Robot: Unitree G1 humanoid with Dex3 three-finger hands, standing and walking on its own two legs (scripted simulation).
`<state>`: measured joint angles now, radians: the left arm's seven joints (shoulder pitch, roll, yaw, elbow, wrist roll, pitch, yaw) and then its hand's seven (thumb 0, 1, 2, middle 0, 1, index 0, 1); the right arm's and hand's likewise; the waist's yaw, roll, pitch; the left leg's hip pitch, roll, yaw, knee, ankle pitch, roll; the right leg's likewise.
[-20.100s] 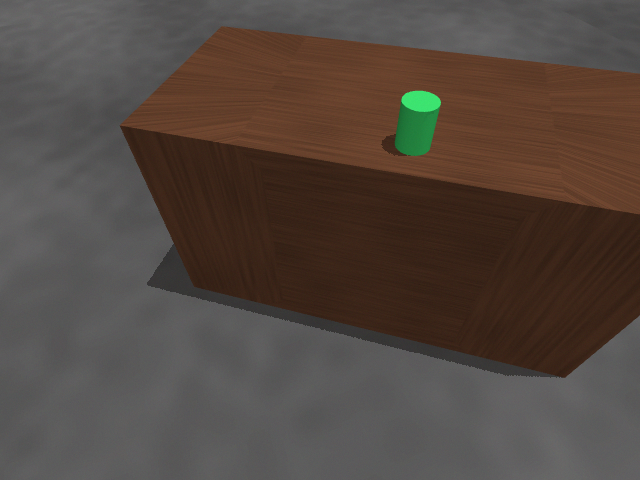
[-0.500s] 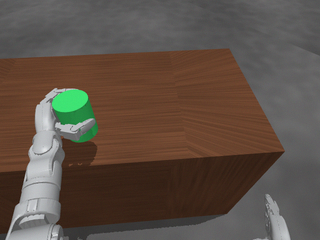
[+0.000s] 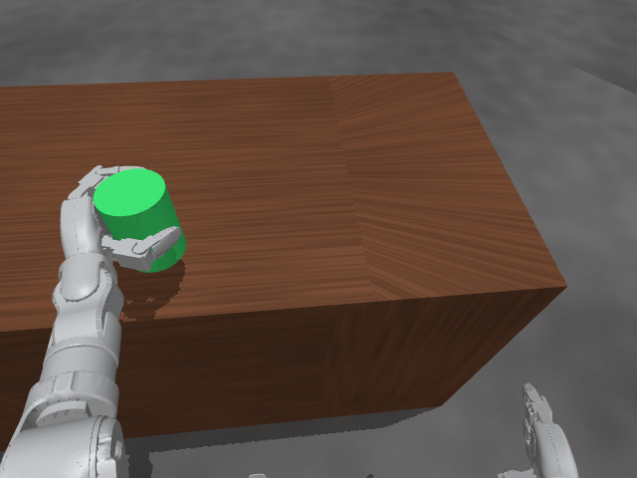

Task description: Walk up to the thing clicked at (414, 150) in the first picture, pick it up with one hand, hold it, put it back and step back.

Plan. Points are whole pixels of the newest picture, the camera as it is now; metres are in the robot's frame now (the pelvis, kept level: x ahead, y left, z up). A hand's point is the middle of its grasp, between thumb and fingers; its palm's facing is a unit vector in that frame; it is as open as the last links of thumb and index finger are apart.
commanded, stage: lower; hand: left
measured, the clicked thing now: (144, 222) +0.42 +0.22 +0.07
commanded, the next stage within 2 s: loosen in 0.54 s
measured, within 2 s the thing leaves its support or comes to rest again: rests again in 0.40 s
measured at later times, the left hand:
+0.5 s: hand (151, 243) +0.42 +0.23 +0.02, palm faces +0.26 -0.97 -0.02, open 11.0 cm
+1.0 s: hand (149, 237) +0.43 +0.23 +0.03, palm faces +0.26 -0.97 -0.01, open 13.1 cm
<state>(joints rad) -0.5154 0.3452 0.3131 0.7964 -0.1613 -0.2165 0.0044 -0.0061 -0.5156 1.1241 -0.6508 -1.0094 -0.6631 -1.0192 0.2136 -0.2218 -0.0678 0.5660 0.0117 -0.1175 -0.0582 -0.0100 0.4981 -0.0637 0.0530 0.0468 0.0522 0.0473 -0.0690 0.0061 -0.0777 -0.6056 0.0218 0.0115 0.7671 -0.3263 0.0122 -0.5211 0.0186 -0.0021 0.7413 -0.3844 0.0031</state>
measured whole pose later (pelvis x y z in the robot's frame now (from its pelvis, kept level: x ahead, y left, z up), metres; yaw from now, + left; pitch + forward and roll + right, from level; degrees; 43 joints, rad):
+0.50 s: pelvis -0.01 +0.00 -0.02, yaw +0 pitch +14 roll -2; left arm -0.53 0.36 0.34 0.87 -0.14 -0.35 -0.01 -0.01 -0.52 1.12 -0.65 -1.01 -0.67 -1.02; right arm 0.29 -0.22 -0.04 0.33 -0.01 -0.07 -0.02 -0.01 0.49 -0.07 0.05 0.05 0.05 0.05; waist -0.11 -0.01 -0.09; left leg -0.80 0.03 0.00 0.93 -0.39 0.01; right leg -0.70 0.03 -0.01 0.89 -0.44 0.00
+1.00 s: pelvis -0.01 +0.00 -0.03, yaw +0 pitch +16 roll -2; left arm -0.56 0.38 0.35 0.89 -0.15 -0.40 -0.04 -0.01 -0.55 0.53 -0.65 -0.65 -0.65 -0.65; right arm 0.35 -0.23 -0.03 0.21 -0.01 0.00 0.00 -0.01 0.50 -0.05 0.06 0.05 0.05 0.05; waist -0.10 0.00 -0.12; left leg -0.86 0.03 -0.01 0.98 -0.41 0.01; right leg -0.76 0.03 -0.02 0.95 -0.47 0.00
